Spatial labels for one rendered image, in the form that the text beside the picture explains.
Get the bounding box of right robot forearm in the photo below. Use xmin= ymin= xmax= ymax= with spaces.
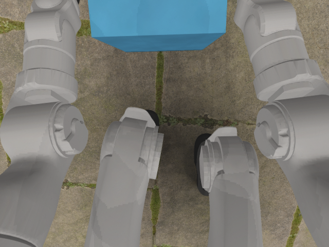
xmin=234 ymin=0 xmax=329 ymax=103

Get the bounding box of robot left thigh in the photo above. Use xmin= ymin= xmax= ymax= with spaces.
xmin=84 ymin=117 xmax=164 ymax=247

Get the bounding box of right robot upper arm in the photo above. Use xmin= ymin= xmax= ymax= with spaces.
xmin=254 ymin=95 xmax=329 ymax=247

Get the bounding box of robot left shin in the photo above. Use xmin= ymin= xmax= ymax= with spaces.
xmin=100 ymin=107 xmax=156 ymax=163

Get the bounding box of carton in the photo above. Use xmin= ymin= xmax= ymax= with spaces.
xmin=88 ymin=0 xmax=227 ymax=52

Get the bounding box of left robot upper arm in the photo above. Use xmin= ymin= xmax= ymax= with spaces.
xmin=0 ymin=101 xmax=88 ymax=247

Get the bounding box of left robot forearm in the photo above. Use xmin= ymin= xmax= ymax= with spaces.
xmin=0 ymin=0 xmax=81 ymax=143

